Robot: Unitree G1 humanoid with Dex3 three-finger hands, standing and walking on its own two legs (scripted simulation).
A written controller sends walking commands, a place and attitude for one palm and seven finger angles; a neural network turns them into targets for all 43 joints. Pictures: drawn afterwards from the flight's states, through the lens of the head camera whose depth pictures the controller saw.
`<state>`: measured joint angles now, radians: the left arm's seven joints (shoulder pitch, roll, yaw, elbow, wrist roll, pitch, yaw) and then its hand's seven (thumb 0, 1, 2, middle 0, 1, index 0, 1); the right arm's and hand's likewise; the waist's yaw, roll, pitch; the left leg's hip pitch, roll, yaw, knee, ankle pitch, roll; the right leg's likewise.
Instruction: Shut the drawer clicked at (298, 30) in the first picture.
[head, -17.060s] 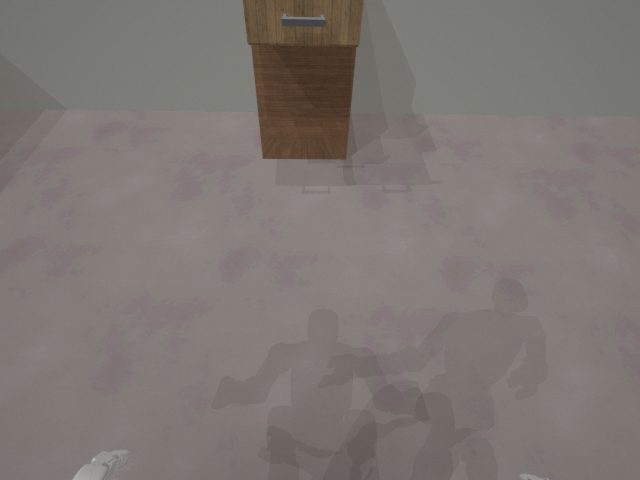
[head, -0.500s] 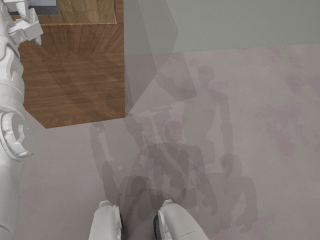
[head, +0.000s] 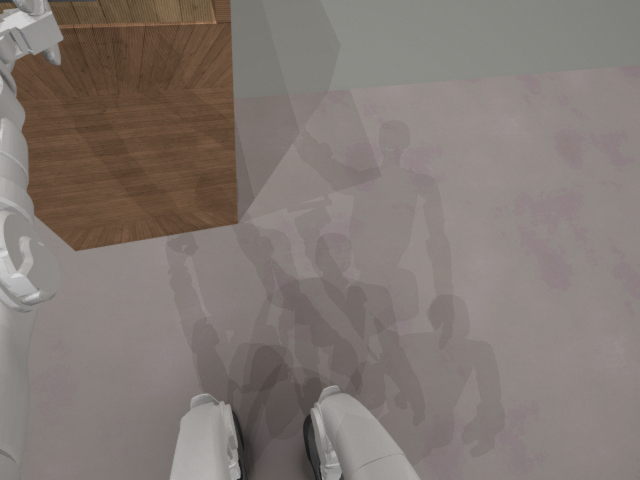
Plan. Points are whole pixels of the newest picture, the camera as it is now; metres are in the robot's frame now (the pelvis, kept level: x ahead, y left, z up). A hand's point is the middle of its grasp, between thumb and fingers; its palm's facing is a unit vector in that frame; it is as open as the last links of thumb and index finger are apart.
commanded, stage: pull the fist back off the drawer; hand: left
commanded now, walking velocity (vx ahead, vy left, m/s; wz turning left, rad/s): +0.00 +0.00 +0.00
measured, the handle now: out of the picture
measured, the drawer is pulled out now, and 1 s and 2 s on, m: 0.00 0.00 0.00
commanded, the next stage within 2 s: draw the hand back to the body in 0.34 s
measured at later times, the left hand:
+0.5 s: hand (35, 31) +0.57 +0.19 +0.12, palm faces +0.12 -0.99 -0.01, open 3.3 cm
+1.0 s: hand out of the picture +0.40 +0.20 +0.18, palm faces +0.11 -0.99 -0.09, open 3.3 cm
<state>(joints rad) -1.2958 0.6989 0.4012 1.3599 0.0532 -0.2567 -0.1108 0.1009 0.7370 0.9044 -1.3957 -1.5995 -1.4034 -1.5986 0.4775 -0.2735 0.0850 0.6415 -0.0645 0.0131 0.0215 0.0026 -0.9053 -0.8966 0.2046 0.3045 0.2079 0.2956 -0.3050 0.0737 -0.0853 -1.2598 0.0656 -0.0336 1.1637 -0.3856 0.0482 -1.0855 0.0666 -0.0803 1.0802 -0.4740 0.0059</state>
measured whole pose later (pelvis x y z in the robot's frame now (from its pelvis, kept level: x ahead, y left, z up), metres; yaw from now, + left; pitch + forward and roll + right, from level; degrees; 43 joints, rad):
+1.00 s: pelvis +0.05 -0.02 +0.07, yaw +4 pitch +7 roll -2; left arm -0.26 0.32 0.21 0.43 -0.20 -0.16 -0.17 0.02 0.90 0.90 -1.40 -1.60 -1.41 -1.60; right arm 0.25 -0.28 0.02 0.55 0.06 0.05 -0.02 0.01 -0.91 -0.90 0.20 0.30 0.20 0.30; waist -0.03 0.06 -0.11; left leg -0.56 0.03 0.01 0.79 -0.35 0.02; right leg -0.42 0.04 -0.04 0.73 -0.44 -0.02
